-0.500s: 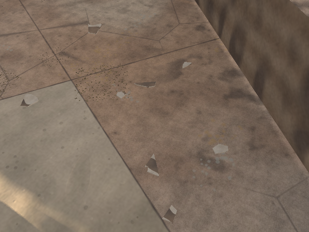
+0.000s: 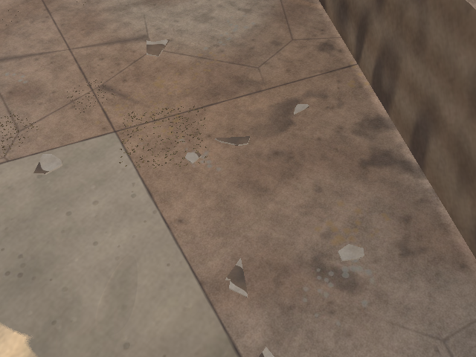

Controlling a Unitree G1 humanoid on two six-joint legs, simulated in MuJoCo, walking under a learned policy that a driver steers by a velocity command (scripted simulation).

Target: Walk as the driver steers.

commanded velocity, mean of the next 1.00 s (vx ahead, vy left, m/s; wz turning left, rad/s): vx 0.47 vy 0.00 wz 0.02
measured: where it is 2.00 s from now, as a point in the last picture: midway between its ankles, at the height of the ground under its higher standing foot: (241, 184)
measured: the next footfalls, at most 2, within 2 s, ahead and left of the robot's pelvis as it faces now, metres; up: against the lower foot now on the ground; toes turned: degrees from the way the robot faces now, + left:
left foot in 0.50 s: +0.43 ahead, +0.07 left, +0.00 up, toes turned +4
right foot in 1.06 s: +0.74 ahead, -0.12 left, +0.00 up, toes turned -1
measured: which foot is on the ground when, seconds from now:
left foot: up 0.00-0.48, down 0.50-1.00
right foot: down 0.00-0.52, up 0.54-1.00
